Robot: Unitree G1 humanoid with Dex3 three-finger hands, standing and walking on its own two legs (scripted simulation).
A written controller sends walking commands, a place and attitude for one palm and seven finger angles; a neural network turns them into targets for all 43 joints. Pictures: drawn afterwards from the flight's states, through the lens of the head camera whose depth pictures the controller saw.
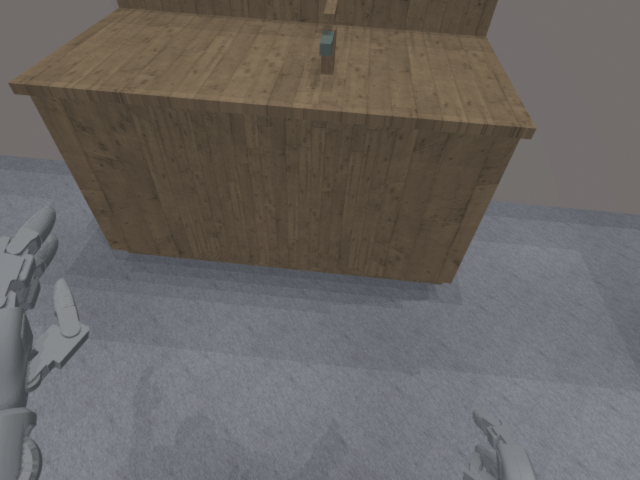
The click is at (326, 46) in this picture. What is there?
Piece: tap's lever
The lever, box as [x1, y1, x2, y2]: [319, 40, 331, 55]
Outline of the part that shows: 321,40 319,54 330,55 331,41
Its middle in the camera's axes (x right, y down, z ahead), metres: +0.01 -0.47 +0.95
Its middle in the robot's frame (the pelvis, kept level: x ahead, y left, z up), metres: +1.04 +0.06 +0.11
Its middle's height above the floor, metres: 0.88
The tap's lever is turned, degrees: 0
